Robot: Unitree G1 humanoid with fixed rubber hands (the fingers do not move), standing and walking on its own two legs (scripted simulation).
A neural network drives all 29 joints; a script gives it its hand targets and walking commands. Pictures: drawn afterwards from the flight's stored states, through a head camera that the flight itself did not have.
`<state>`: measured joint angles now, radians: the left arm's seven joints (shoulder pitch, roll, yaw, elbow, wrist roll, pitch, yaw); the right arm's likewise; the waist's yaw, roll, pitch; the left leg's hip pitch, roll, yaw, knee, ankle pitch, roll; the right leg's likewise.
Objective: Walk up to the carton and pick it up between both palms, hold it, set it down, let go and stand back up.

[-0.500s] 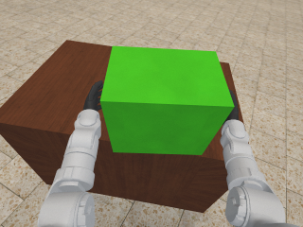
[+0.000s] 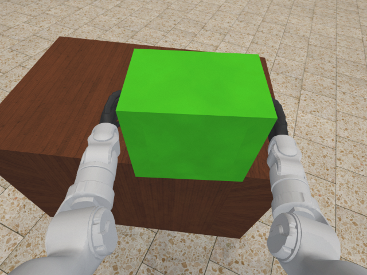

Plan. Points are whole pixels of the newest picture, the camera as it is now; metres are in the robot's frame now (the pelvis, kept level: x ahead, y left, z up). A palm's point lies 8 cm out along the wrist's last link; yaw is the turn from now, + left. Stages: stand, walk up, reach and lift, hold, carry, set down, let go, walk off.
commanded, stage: set down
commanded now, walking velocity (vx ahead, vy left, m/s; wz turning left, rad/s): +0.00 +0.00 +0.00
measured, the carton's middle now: (192, 120) +0.44 -0.08 +0.06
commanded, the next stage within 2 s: none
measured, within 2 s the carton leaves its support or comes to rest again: rests again in 1.28 s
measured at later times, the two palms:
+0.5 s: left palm (113, 130) +0.44 +0.12 +0.04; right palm (265, 132) +0.39 -0.26 +0.06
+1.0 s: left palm (118, 132) +0.44 +0.10 +0.04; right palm (272, 146) +0.36 -0.27 +0.04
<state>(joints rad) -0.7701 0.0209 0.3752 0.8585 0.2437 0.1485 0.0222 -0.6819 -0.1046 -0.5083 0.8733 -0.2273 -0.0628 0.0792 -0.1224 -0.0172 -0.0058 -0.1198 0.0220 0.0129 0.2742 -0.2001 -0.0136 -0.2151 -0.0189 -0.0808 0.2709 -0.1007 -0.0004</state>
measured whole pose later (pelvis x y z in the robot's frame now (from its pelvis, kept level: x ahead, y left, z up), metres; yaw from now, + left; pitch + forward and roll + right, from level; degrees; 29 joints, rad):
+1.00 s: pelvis -0.01 +0.01 -0.01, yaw +0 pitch +17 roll +0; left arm -0.91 0.12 0.17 1.31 0.02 -0.20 0.10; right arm -0.78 -0.20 -0.50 1.21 -0.18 -0.28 0.08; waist -0.13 0.03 -0.17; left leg -0.48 0.02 0.02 0.40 -0.21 -0.01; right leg -0.55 -0.03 -0.08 0.32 -0.07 0.00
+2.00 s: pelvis -0.01 +0.01 -0.01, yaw -1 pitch +21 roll -1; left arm -0.98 0.16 0.14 1.40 0.00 -0.29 0.10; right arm -0.86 -0.22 -0.45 1.31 -0.13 -0.31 0.05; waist -0.15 0.04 -0.20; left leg -0.57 0.02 0.02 0.43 -0.22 -0.01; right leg -0.63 -0.02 -0.07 0.34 -0.07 0.00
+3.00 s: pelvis -0.04 -0.01 -0.04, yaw -1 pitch +26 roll +1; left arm -1.20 0.35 -0.27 1.49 -0.40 -0.21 0.03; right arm -1.06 -0.45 -0.02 1.37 0.35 -0.16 0.05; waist -0.13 0.01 -0.27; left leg -0.84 0.03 0.03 0.65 -0.27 -0.02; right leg -0.92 -0.03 -0.06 0.60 -0.13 -0.02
